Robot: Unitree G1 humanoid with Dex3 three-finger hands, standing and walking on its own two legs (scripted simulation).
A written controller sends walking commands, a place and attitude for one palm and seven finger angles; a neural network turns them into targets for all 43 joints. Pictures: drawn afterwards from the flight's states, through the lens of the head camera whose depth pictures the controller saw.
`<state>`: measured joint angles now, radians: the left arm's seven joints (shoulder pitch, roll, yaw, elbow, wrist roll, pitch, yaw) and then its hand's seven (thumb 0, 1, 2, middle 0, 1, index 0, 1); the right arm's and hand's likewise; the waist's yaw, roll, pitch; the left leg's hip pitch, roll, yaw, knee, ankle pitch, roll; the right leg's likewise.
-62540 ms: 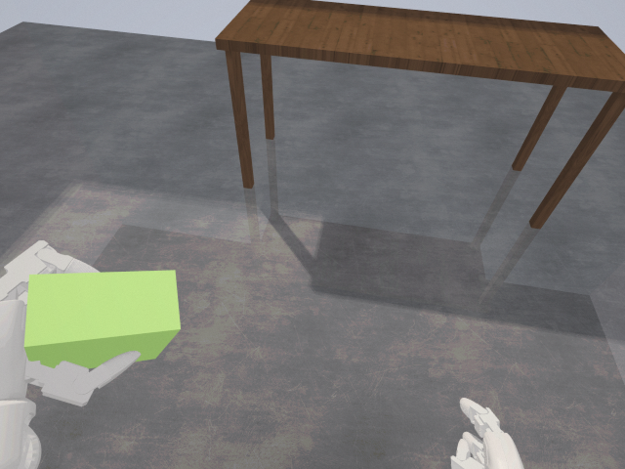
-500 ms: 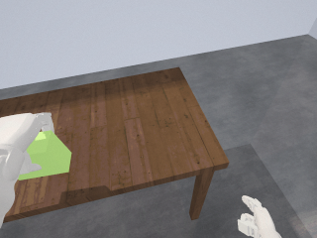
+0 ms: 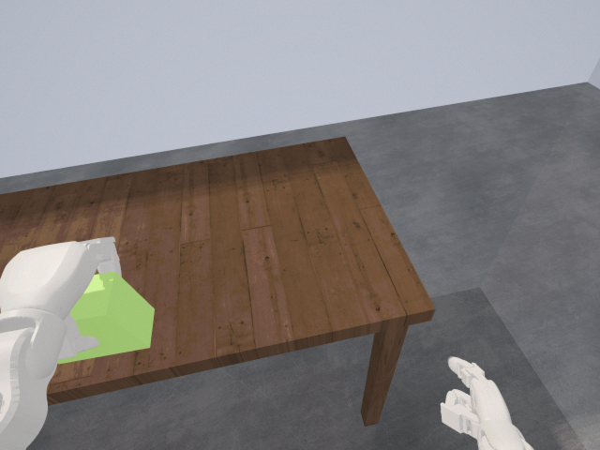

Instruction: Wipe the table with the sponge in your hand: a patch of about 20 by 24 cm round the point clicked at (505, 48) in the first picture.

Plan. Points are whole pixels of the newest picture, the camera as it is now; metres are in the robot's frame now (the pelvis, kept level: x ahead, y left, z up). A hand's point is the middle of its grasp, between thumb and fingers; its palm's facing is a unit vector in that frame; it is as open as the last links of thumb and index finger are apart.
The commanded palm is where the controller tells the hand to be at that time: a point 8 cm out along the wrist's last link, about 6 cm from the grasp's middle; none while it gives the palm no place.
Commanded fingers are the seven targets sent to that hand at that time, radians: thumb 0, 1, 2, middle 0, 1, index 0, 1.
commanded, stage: bring the sponge back beside the body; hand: left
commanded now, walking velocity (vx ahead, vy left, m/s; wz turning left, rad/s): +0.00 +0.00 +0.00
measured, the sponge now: (93, 325) +0.22 +0.33 +0.06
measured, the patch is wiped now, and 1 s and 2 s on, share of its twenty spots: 1.00 1.00 1.00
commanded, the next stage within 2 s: step back with the hand held close in 0.88 s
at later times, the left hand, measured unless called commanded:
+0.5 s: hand (101, 333) +0.19 +0.27 +0.10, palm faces +0.04 -0.09 -1.00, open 9.9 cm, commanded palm +0.16 +0.27 +0.17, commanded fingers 0.00 0.10 1.30 -1.20 -1.60 -1.20 -1.60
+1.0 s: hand (116, 333) +0.19 +0.26 +0.10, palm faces +0.01 -0.12 -0.99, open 9.9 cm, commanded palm +0.17 +0.26 +0.17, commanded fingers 0.00 0.10 1.30 -1.20 -1.60 -1.20 -1.60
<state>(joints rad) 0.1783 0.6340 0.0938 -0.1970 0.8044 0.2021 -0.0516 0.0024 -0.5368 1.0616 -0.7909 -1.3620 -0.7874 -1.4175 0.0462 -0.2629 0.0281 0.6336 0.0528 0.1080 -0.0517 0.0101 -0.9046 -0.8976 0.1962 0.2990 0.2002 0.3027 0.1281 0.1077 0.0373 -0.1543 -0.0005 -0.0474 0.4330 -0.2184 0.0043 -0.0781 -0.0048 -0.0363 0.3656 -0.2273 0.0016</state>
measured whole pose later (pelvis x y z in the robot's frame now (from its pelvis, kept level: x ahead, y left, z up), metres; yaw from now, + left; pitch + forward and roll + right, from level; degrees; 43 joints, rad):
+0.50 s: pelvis +0.00 -0.01 +0.00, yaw -1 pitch -5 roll -1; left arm 0.35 0.55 0.04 -0.34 0.82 0.29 0.00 0.00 -0.54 1.06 -0.79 -1.36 -0.79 -1.42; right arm 0.05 -0.27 0.02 0.63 0.05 0.10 -0.04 0.01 -0.90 -0.90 0.20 0.30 0.20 0.30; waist 0.13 0.12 0.02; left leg -0.13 0.02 -0.03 0.44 -0.22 -0.01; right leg -0.08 0.02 -0.02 0.40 -0.24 -0.02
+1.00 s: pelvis +0.00 -0.01 +0.00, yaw -2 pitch -4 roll +0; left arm 0.36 0.54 0.00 -0.36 0.83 0.34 -0.01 0.00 -0.54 1.06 -0.79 -1.36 -0.79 -1.42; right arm 0.04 -0.27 0.02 0.63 0.05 0.09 -0.05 0.01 -0.90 -0.90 0.20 0.30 0.20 0.30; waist 0.12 0.12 0.02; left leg -0.13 0.02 -0.02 0.44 -0.24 -0.01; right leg -0.09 0.02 -0.01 0.42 -0.25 -0.02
